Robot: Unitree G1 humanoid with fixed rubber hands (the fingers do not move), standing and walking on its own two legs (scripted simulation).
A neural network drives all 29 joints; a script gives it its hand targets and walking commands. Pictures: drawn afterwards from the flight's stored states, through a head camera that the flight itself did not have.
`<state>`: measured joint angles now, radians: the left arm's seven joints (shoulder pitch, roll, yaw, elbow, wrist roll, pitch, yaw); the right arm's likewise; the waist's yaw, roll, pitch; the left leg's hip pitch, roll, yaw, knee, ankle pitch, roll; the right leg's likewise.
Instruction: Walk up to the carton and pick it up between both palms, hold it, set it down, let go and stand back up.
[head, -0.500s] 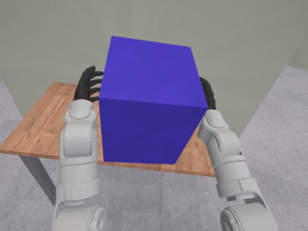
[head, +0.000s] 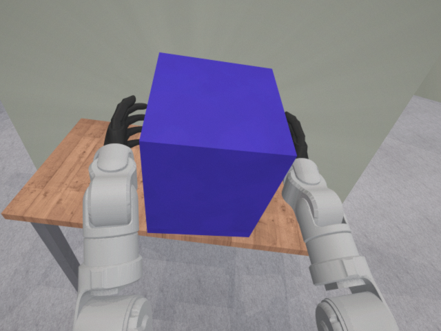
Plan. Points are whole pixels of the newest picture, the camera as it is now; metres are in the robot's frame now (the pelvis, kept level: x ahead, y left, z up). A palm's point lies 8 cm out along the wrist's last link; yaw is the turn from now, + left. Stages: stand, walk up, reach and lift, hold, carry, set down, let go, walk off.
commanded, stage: hold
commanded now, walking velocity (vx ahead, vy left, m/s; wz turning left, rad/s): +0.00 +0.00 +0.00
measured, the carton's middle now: (208, 152) +0.39 +0.01 +0.15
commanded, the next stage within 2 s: none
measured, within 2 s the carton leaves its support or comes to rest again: neither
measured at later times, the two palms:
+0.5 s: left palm (123, 142) +0.35 +0.15 +0.20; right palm (295, 157) +0.35 -0.14 +0.18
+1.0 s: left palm (121, 143) +0.35 +0.15 +0.20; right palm (294, 158) +0.35 -0.14 +0.18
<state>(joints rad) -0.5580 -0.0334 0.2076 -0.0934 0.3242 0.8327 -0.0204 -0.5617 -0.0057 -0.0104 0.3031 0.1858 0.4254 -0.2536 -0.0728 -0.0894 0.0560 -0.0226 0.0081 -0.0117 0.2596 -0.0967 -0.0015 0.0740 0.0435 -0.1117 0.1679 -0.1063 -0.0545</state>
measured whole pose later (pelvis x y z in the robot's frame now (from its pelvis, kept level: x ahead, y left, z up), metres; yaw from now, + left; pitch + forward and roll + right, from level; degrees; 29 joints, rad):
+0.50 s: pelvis +0.00 +0.00 +0.00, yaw +0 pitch -8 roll -1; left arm -0.58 -0.04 0.21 -0.08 0.33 0.84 -0.01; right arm -0.57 -0.01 -0.02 0.32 0.17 0.42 -0.24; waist -0.08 -0.09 0.06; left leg -0.02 0.01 -0.01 0.26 -0.10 0.00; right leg 0.07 0.04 -0.11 0.17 -0.11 -0.05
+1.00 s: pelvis +0.00 +0.00 +0.00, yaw +0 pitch -8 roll -1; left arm -0.59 -0.03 0.21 -0.07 0.32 0.84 -0.01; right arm -0.59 0.00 -0.04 0.34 0.17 0.41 -0.24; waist -0.07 -0.09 0.07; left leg -0.03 0.01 -0.01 0.26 -0.09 0.00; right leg 0.06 0.04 -0.11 0.17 -0.10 -0.06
